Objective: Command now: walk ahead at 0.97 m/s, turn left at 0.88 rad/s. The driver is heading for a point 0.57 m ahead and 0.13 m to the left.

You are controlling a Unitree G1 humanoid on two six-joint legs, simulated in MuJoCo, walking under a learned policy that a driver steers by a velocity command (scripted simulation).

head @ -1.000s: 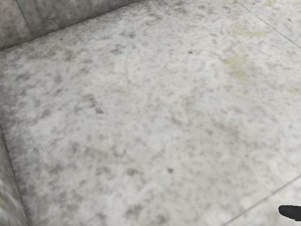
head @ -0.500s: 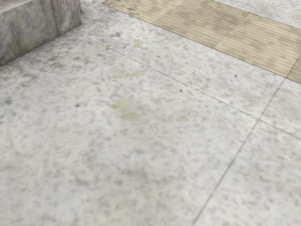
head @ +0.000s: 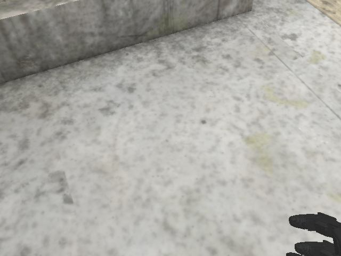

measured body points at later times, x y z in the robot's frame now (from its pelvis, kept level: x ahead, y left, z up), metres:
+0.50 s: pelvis +0.46 +0.01 +0.01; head +0.51 +0.02 +0.46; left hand +0.56 +0.32 -0.05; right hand +0.63 -0.27 -0.10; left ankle +0.22 +0.02 -0.61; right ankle +0.62 -0.08 -0.70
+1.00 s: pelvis +0.69 +0.11 +0.03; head +0.71 +0.15 +0.48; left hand +0.63 +0.41 -0.09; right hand +0.98 +0.03 -0.05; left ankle +0.72 +0.24 -0.70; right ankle +0.74 -0.04 -0.65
